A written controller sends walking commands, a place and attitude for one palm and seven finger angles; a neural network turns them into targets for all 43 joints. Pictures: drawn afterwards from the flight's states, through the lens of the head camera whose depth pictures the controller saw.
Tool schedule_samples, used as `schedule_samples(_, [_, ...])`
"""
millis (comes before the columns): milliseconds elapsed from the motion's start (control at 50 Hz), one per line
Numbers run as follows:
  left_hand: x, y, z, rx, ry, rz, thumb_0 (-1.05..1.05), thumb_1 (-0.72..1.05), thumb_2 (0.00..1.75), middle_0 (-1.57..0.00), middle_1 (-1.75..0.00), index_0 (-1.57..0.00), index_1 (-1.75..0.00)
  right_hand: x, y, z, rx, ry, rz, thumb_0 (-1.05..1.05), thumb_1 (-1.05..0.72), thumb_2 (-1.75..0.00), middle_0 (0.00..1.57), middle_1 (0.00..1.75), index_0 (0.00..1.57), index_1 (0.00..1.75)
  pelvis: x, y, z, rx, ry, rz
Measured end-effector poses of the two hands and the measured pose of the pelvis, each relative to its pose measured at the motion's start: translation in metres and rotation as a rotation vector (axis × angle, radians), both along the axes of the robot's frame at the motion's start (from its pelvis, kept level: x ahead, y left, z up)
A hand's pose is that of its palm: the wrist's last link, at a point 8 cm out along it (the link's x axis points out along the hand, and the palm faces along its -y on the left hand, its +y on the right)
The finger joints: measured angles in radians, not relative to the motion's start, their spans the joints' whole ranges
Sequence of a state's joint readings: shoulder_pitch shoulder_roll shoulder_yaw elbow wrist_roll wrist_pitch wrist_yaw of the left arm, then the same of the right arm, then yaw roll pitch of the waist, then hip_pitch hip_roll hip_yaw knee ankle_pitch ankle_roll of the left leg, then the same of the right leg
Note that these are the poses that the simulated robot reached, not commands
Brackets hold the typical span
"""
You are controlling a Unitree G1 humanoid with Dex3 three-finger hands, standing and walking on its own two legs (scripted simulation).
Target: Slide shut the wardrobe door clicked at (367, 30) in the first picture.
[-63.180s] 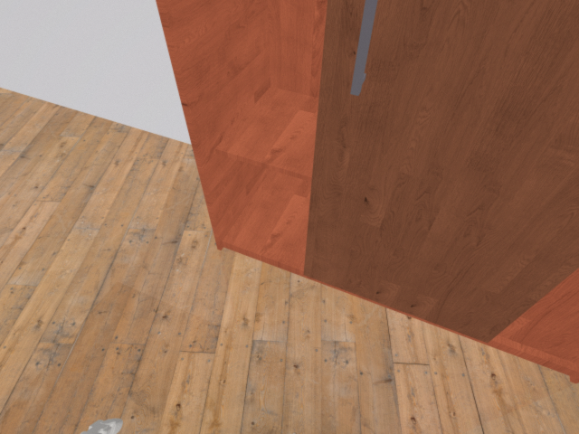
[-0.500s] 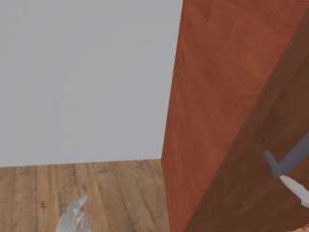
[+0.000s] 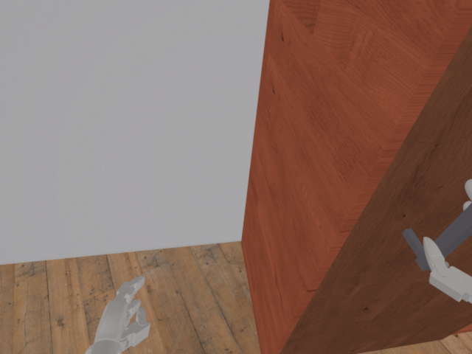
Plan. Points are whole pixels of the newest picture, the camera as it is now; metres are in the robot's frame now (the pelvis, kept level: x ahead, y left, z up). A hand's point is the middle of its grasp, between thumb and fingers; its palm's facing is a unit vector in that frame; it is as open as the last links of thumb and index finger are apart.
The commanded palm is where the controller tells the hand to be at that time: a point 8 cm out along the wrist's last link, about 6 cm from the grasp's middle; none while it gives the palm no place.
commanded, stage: draw the hand back to the body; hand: right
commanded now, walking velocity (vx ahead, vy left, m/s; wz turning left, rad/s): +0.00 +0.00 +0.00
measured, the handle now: out of the picture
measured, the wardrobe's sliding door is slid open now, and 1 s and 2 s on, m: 0.00 0.00 0.00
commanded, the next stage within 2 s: step back with the hand held close in 0.16 s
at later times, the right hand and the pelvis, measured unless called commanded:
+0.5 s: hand (439, 269) +0.18 -0.26 +0.15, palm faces +0.42 +0.80 -0.42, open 9.0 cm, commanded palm +0.13 -0.30 +0.18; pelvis -0.02 +0.00 +0.00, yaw +2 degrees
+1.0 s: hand out of the picture +0.14 -0.30 +0.17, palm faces +0.43 +0.77 -0.48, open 7.7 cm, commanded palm +0.07 -0.33 +0.18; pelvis -0.08 -0.04 -0.02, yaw +3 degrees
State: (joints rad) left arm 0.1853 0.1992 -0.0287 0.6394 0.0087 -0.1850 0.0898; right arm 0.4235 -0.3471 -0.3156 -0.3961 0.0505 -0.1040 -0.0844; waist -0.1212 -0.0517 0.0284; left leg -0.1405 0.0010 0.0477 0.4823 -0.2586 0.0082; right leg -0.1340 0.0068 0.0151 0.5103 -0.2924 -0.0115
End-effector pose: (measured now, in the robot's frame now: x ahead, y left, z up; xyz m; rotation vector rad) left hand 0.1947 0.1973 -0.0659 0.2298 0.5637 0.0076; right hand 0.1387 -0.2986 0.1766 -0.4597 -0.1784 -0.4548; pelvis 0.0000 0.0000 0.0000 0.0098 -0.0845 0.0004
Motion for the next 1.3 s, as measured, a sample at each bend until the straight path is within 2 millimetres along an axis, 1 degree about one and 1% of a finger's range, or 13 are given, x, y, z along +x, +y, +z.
schedule_samples(100, [-0.009,0.007,-0.002,-0.01,0.01,0.013,0.02,0.9,0.9,-0.2,-0.3,-0.21,-0.3,0.0,0.004,-0.001,0.009,0.012,-0.003,0.05,-0.55,-0.78,0.14,0.29,0.2,0.31,-0.003,0.006,0.001,0.0,-0.008,0.004])
schedule_samples(260, [-0.026,0.025,-0.007,0.008,0.041,0.052,0.02,0.9,0.9,-0.2,-0.3,-0.21,-0.3,0.0,0.009,-0.002,0.02,0.017,-0.007,0.06,-0.61,-0.79,0.14,0.28,0.17,0.29,-0.007,0.01,0.003,0.001,-0.014,0.01])
schedule_samples(440, [-0.042,0.036,-0.004,0.052,0.106,0.091,0.02,0.9,0.9,-0.2,-0.3,-0.2,-0.3,-0.001,0.005,-0.005,-0.023,0.004,0.021,0.0,-0.61,-0.75,0.14,0.3,0.18,0.29,-0.016,0.003,0.004,0.007,0.047,0.028])
schedule_samples(520, [-0.053,0.034,-0.002,0.066,0.12,0.129,0.02,0.9,0.9,-0.2,-0.3,-0.2,-0.3,-0.002,0.002,-0.006,-0.039,0.006,0.052,-0.03,-0.62,-0.73,0.13,0.3,0.19,0.3,-0.024,-0.007,0.004,-0.003,0.063,0.045])
schedule_samples(620, [-0.069,0.025,0.001,0.061,0.113,0.168,0.02,0.9,0.9,-0.2,-0.3,-0.2,-0.3,-0.003,-0.004,-0.007,-0.066,0.009,0.106,-0.08,-0.62,-0.7,0.11,0.3,0.2,0.3,-0.038,-0.017,0.002,-0.007,0.071,0.056])
schedule_samples(720, [-0.088,0.016,0.002,0.05,0.094,0.187,0.02,0.9,0.9,-0.2,-0.3,-0.2,-0.3,-0.006,-0.009,-0.009,-0.103,0.003,0.155,-0.12,-0.63,-0.69,0.11,0.29,0.21,0.3,-0.054,-0.024,-0.003,-0.007,0.073,0.061])
schedule_samples(800, [-0.107,0.013,-0.002,0.045,0.086,0.198,0.01,0.9,0.9,-0.2,-0.3,-0.21,-0.3,-0.011,-0.011,-0.004,-0.163,-0.019,0.189,-0.11,-0.65,-0.71,0.14,0.29,0.2,0.31,-0.064,-0.027,-0.009,-0.004,0.072,0.06])
schedule_samples(940, [-0.145,0.016,-0.016,0.076,0.151,0.219,0.01,0.9,0.9,-0.2,-0.3,-0.21,-0.3,-0.034,-0.027,0.009,-0.216,-0.121,0.149,-0.04,-0.77,-0.81,0.19,0.3,0.2,0.31,-0.077,-0.036,-0.017,0.006,0.081,0.057])
schedule_samples(1040, [-0.165,0.012,-0.023,0.103,0.19,0.231,0.02,0.9,0.9,-0.2,-0.3,-0.21,-0.3,-0.046,-0.042,0.007,-0.201,-0.157,0.111,-0.01,-0.84,-0.86,0.2,0.3,0.21,0.31,-0.086,-0.046,-0.02,0.022,0.077,0.044])
schedule_samples(1100, [-0.17,0.005,-0.025,0.091,0.195,0.227,0.02,0.9,0.9,-0.2,-0.3,-0.2,-0.3,-0.052,-0.051,0.007,-0.199,-0.154,0.071,0.0,-0.86,-0.88,0.21,0.31,0.21,0.31,-0.088,-0.048,-0.017,0.041,0.083,0.022])
schedule_samples(1160, [-0.167,-0.002,-0.024,0.074,0.188,0.197,0.02,0.9,0.9,-0.2,-0.3,-0.2,-0.3,-0.06,-0.056,0.006,-0.191,-0.155,0.043,0.01,-0.88,-0.89,0.21,0.31,0.21,0.31,-0.09,-0.047,-0.016,0.042,0.117,0.031])
schedule_samples(1220, [-0.16,-0.008,-0.024,0.062,0.17,0.164,0.02,0.9,0.9,-0.2,-0.3,-0.2,-0.3,-0.062,-0.051,0.001,-0.164,-0.151,0.067,0.01,-0.88,-0.89,0.21,0.31,0.21,0.31,-0.103,-0.047,-0.015,0.034,0.136,0.061])
schedule_samples(1300, [-0.154,-0.016,-0.014,0.049,0.127,0.155,0.02,0.9,0.9,-0.2,-0.3,-0.21,-0.3,-0.063,-0.036,0.0,-0.131,-0.129,0.167,0.02,-0.89,-0.89,0.21,0.31,0.21,0.31,-0.12,-0.05,-0.012,0.033,0.125,0.065])
